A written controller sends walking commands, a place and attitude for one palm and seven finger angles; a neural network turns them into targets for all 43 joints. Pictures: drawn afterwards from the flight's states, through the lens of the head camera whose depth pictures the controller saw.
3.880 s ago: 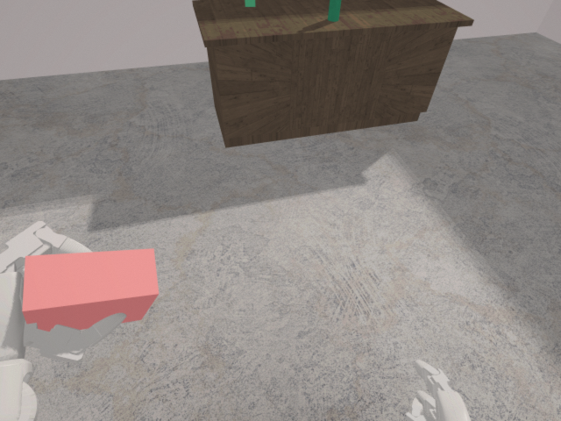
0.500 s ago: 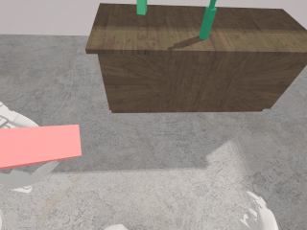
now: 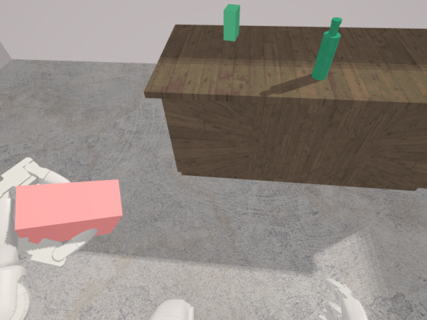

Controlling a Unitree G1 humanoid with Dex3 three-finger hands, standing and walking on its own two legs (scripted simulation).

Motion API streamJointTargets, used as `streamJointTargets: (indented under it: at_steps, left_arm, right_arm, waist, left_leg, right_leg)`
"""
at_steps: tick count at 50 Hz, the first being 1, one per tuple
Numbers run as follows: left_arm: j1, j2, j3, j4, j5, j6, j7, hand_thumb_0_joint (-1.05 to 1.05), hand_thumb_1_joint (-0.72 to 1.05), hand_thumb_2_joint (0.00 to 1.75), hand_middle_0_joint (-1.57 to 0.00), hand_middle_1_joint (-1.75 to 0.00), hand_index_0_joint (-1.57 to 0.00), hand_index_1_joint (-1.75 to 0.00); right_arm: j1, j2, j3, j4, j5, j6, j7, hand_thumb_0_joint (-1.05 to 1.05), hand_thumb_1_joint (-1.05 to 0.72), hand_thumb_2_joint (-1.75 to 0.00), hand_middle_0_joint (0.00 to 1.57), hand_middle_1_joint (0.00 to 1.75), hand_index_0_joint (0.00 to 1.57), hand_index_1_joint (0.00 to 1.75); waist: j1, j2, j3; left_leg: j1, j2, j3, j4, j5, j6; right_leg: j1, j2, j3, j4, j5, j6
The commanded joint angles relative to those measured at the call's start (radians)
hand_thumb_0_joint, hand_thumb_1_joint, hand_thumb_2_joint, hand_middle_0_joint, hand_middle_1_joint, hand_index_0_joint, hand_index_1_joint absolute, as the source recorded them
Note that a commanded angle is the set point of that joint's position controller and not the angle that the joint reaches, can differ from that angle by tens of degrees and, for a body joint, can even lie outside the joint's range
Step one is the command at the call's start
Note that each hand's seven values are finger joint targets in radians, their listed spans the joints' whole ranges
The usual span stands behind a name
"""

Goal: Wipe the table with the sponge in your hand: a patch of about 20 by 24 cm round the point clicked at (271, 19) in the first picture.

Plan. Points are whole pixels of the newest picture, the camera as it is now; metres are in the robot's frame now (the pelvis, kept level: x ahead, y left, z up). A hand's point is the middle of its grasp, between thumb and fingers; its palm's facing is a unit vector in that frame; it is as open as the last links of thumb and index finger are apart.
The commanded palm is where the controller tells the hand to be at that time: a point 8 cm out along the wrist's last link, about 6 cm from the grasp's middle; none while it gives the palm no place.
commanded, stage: walk to a spot facing it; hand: left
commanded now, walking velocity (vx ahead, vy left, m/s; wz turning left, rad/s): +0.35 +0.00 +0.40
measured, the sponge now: (86, 211) +0.23 +0.20 +0.15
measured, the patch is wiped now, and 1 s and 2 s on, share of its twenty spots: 0.00 0.00 0.00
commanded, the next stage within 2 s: turn to face it in 0.70 s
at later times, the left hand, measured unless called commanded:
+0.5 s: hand (51, 160) +0.29 +0.26 +0.19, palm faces +0.50 -0.74 -0.46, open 9.6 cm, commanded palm +0.25 +0.30 +0.18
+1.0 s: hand (47, 141) +0.34 +0.30 +0.18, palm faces +0.64 -0.65 -0.41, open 9.6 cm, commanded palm +0.28 +0.31 +0.18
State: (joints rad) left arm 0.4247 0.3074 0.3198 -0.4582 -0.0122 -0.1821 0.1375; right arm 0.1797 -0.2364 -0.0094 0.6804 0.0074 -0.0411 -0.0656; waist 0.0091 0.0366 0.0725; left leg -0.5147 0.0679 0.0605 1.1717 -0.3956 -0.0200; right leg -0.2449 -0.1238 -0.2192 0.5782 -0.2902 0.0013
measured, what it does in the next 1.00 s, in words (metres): walks ahead, turning left: left foot, then right foot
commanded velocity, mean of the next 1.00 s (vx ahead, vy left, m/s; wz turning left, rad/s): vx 0.19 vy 0.00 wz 0.17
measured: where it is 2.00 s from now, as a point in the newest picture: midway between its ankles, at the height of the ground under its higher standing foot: outside the picture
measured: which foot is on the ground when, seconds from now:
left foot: up 0.00-0.16, down 0.18-0.56, up 0.58-0.90, down 0.92-1.00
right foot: down 0.00-0.18, up 0.20-0.52, down 0.54-0.92, up 0.94-1.00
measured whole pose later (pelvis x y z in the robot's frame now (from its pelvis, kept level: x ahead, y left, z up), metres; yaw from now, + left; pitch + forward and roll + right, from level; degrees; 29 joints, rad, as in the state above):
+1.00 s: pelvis +0.20 +0.00 -0.01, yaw +15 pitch -2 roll +1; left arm 0.45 0.41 0.40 -0.55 -0.03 -0.22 0.19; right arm 0.15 -0.21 -0.05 0.57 0.01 -0.04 -0.08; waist 0.02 -0.05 0.11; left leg -0.33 0.06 0.18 0.61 -0.24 0.03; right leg -0.33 -0.10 -0.10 0.91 -0.52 0.02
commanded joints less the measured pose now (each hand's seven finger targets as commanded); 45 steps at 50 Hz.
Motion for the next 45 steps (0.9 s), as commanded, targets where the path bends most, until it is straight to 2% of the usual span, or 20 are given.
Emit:
streamJointTargets:
  at_steps: [1,3,7,8,9,10,11,13,16,25,26,27,28,29,32,36,40,42,44,45]
  left_arm:
    - [-0.013,0.261,0.196,-0.328,-0.014,-0.092,0.046,0.00,0.10,1.30,-1.20,-1.60,-1.20,-1.60]
    - [0.044,0.252,0.210,-0.338,-0.020,-0.087,0.061,0.00,0.10,1.30,-1.20,-1.60,-1.20,-1.60]
    - [-0.012,0.218,0.169,-0.363,-0.023,-0.087,0.075,0.00,0.10,1.30,-1.20,-1.60,-1.20,-1.60]
    - [-0.030,0.226,0.177,-0.368,-0.019,-0.100,0.077,0.00,0.10,1.30,-1.20,-1.60,-1.20,-1.60]
    - [-0.044,0.210,0.164,-0.382,-0.022,-0.116,0.074,0.00,0.10,1.30,-1.20,-1.60,-1.20,-1.60]
    - [-0.079,0.258,0.180,-0.314,-0.004,-0.130,0.065,0.00,0.10,1.30,-1.20,-1.60,-1.20,-1.60]
    - [-0.095,0.300,0.212,-0.324,-0.003,-0.133,0.053,0.00,0.10,1.30,-1.20,-1.60,-1.20,-1.60]
    - [-0.053,0.258,0.191,-0.374,-0.006,-0.126,0.037,0.00,0.10,1.30,-1.20,-1.60,-1.20,-1.60]
    - [0.018,0.221,0.167,-0.433,-0.016,-0.119,0.028,0.00,0.10,1.30,-1.20,-1.60,-1.20,-1.60]
    - [-0.076,0.179,0.123,-0.182,-0.018,-0.069,0.023,0.00,0.10,1.30,-1.20,-1.60,-1.20,-1.60]
    - [-0.115,0.189,0.114,-0.174,-0.010,-0.059,0.025,0.00,0.10,1.30,-1.20,-1.60,-1.20,-1.60]
    - [-0.132,0.223,0.125,-0.165,-0.001,-0.054,0.028,0.00,0.10,1.30,-1.20,-1.60,-1.20,-1.60]
    - [-0.125,0.281,0.163,-0.150,-0.005,-0.041,0.035,0.00,0.10,1.30,-1.20,-1.60,-1.20,-1.60]
    - [-0.168,0.258,0.144,-0.165,-0.019,-0.041,0.035,0.00,0.10,1.30,-1.20,-1.60,-1.20,-1.60]
    - [-0.108,0.256,0.156,-0.244,-0.015,-0.076,0.027,0.00,0.10,1.30,-1.20,-1.60,-1.20,-1.60]
    - [-0.012,0.282,0.206,-0.324,-0.018,-0.085,0.047,0.00,0.10,1.30,-1.20,-1.60,-1.20,-1.60]
    - [0.107,0.270,0.237,-0.350,-0.035,-0.072,0.072,0.00,0.10,1.30,-1.20,-1.60,-1.20,-1.60]
    - [0.112,0.242,0.216,-0.350,-0.039,-0.071,0.079,0.00,0.10,1.30,-1.20,-1.60,-1.20,-1.60]
    - [0.036,0.238,0.196,-0.372,-0.036,-0.082,0.083,0.00,0.10,1.30,-1.20,-1.60,-1.20,-1.60]
    - [-0.009,0.242,0.185,-0.399,-0.034,-0.098,0.083,0.00,0.10,1.30,-1.20,-1.60,-1.20,-1.60]
  right_arm:
    - [-0.092,-0.052,-0.037,-0.223,-0.006,-0.052,0.000,0.00,-0.90,-0.90,0.20,0.30,0.20,0.30]
    - [-0.079,-0.042,-0.041,-0.251,-0.010,-0.053,0.002,0.00,-0.90,-0.90,0.20,0.30,0.20,0.30]
    - [-0.013,-0.063,-0.064,-0.263,-0.006,-0.057,-0.013,0.00,-0.90,-0.90,0.20,0.30,0.20,0.30]
    - [0.004,-0.086,-0.075,-0.262,-0.003,-0.060,-0.018,0.00,-0.90,-0.90,0.20,0.30,0.20,0.30]
    - [-0.016,-0.110,-0.081,-0.267,-0.002,-0.065,-0.010,0.00,-0.90,-0.90,0.20,0.30,0.20,0.30]
    - [-0.029,-0.097,-0.066,-0.255,-0.001,-0.076,0.005,0.00,-0.90,-0.90,0.20,0.30,0.20,0.30]
    - [-0.039,-0.092,-0.073,-0.241,0.002,-0.089,0.005,0.00,-0.90,-0.90,0.20,0.30,0.20,0.30]
    - [-0.038,-0.081,-0.076,-0.225,0.012,-0.095,0.014,0.00,-0.90,-0.90,0.20,0.30,0.20,0.30]
    - [-0.038,-0.072,-0.061,-0.217,0.009,-0.119,0.024,0.00,-0.90,-0.90,0.20,0.30,0.20,0.30]
    - [-0.054,-0.067,-0.029,-0.183,0.001,-0.102,-0.015,0.00,-0.90,-0.90,0.20,0.30,0.20,0.30]
    - [-0.057,-0.058,-0.024,-0.189,0.003,-0.097,-0.020,0.00,-0.90,-0.90,0.20,0.30,0.20,0.30]
    - [-0.054,-0.038,-0.021,-0.189,0.004,-0.090,-0.021,0.00,-0.90,-0.90,0.20,0.30,0.20,0.30]
    - [-0.079,-0.031,-0.014,-0.200,-0.003,-0.087,-0.020,0.00,-0.90,-0.90,0.20,0.30,0.20,0.30]
    - [-0.089,-0.066,-0.031,-0.194,-0.011,-0.096,-0.012,0.00,-0.90,-0.90,0.20,0.30,0.20,0.30]
    - [-0.118,-0.049,-0.017,-0.185,-0.011,-0.073,-0.004,0.00,-0.90,-0.90,0.20,0.30,0.20,0.30]
    - [-0.113,-0.047,-0.033,-0.221,-0.017,-0.054,-0.012,0.00,-0.90,-0.90,0.20,0.30,0.20,0.30]
    - [-0.073,-0.035,-0.041,-0.281,-0.020,-0.040,-0.010,0.00,-0.90,-0.90,0.20,0.30,0.20,0.30]
    - [-0.047,-0.033,-0.041,-0.278,-0.015,-0.039,-0.010,0.00,-0.90,-0.90,0.20,0.30,0.20,0.30]
    - [-0.022,-0.055,-0.056,-0.270,-0.007,-0.037,-0.022,0.00,-0.90,-0.90,0.20,0.30,0.20,0.30]
    - [-0.025,-0.078,-0.065,-0.275,-0.003,-0.041,-0.025,0.00,-0.90,-0.90,0.20,0.30,0.20,0.30]
  waist:
    - [0.014,-0.172,-0.145]
    - [0.037,-0.177,-0.150]
    - [-0.017,-0.080,-0.209]
    - [-0.039,0.110,-0.243]
    - [-0.032,0.375,-0.239]
    - [-0.025,0.311,-0.216]
    - [-0.019,0.266,-0.209]
    - [-0.015,0.179,-0.196]
    - [0.000,0.213,-0.196]
    - [0.002,0.114,-0.136]
    - [-0.001,0.042,-0.137]
    - [0.004,-0.151,-0.145]
    - [0.024,-0.377,-0.124]
    - [0.019,-0.370,-0.113]
    - [0.009,-0.156,-0.088]
    - [0.002,-0.144,-0.152]
    - [0.033,-0.196,-0.201]
    - [0.013,-0.203,-0.238]
    - [-0.026,-0.118,-0.273]
    - [-0.026,0.026,-0.302]
  left_leg:
    - [-0.011,0.049,0.039,-0.315,0.032,0.009]
    - [0.035,0.009,0.110,-0.453,0.040,0.015]
    - [0.340,-0.050,0.158,-0.690,0.176,0.024]
    - [0.497,0.028,0.001,-0.734,0.178,0.079]
    - [0.608,0.286,-0.431,-0.815,0.398,0.210]
    - [0.533,0.376,-0.602,-0.874,0.321,0.286]
    - [0.533,0.378,-0.633,-0.860,0.281,0.309]
    - [0.504,0.314,-0.455,-0.830,0.305,0.289]
    - [0.381,0.221,-0.250,-0.855,0.310,0.214]
    - [0.179,0.159,-0.112,-0.758,-0.013,0.132]
    - [0.131,0.110,-0.082,-0.651,-0.070,0.110]
    - [0.000,0.038,-0.014,-0.404,-0.136,0.078]
    - [-0.185,-0.074,0.018,-0.099,-0.220,0.033]
    - [-0.192,-0.041,-0.086,0.054,-0.136,0.020]
    - [-0.187,0.017,-0.076,0.137,-0.014,-0.018]
    - [-0.059,0.034,0.012,-0.152,0.010,-0.026]
    - [0.031,-0.011,0.123,-0.420,0.026,-0.018]
    - [0.130,-0.045,0.136,-0.568,0.112,-0.013]
    - [0.354,-0.049,0.136,-0.737,0.304,-0.008]
    - [0.475,0.055,0.027,-0.750,0.461,0.028]
  right_leg:
    - [0.158,-0.261,0.149,-0.267,0.194,-0.131]
    - [0.185,-0.243,0.145,-0.229,0.259,-0.134]
    - [0.094,-0.162,0.043,0.058,0.204,-0.058]
    - [-0.059,-0.100,0.008,0.296,0.150,-0.013]
    - [-0.313,0.049,0.028,0.565,-0.280,0.043]
    - [-0.389,0.038,0.156,0.684,-0.347,0.018]
    - [-0.454,0.015,0.213,0.730,-0.306,0.023]
    - [-0.495,-0.017,0.214,0.706,-0.233,0.036]
    - [-0.366,-0.007,0.146,0.523,-0.111,0.046]
    - [0.063,0.089,0.016,-0.050,-0.025,0.061]
    - [0.123,0.057,0.070,-0.126,-0.056,0.039]
    - [0.192,-0.109,0.304,-0.249,-0.170,-0.026]
    - [0.244,-0.332,0.661,-0.356,-0.143,-0.140]
    - [0.174,-0.379,0.703,-0.398,-0.200,-0.154]
    - [0.152,-0.304,0.378,-0.315,0.120,-0.145]
    - [0.191,-0.261,0.130,-0.216,0.533,-0.113]
    - [0.231,-0.248,0.094,-0.130,0.698,-0.115]
    - [0.236,-0.212,0.087,-0.066,0.679,-0.098]
    - [0.145,-0.141,0.080,0.055,0.557,-0.042]
    - [0.057,-0.078,0.067,0.176,0.362,-0.008]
